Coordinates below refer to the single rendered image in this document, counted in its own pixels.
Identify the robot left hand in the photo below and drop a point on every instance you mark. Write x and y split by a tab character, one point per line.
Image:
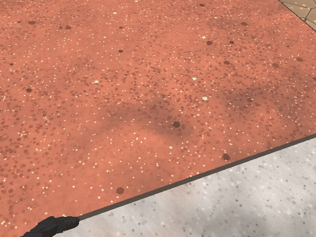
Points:
53	225

